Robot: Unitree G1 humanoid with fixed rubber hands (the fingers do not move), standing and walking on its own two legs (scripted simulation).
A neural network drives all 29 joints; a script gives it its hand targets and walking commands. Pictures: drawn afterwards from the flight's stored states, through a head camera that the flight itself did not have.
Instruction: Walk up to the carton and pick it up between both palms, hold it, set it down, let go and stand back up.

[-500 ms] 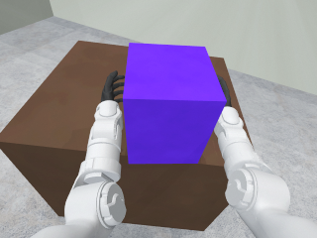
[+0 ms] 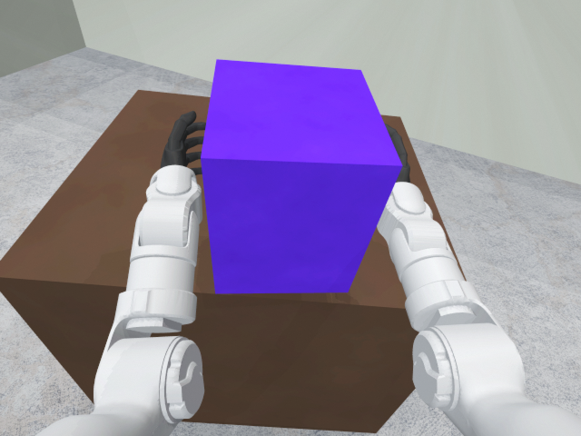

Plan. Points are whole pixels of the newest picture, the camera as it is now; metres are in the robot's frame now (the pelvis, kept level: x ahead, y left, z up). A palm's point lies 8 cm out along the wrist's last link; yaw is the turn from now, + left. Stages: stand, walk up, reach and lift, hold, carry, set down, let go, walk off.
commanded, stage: reach and lift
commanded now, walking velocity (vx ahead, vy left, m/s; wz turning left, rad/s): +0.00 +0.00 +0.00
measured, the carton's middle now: (286, 184) +0.42 +0.01 +0.16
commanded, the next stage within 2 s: hold in 1.76 s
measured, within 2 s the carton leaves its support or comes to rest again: neither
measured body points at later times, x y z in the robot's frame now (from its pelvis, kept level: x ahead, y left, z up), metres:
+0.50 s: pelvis -0.01 +0.01 +0.00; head -0.06 +0.03 +0.45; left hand +0.40 +0.14 +0.22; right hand +0.39 -0.16 +0.21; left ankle +0.01 +0.13 -0.75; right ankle +0.02 -0.11 -0.75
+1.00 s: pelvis -0.01 +0.01 +0.00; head -0.06 +0.03 +0.45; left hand +0.41 +0.14 +0.25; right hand +0.39 -0.16 +0.24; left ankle +0.01 +0.13 -0.75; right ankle +0.02 -0.11 -0.75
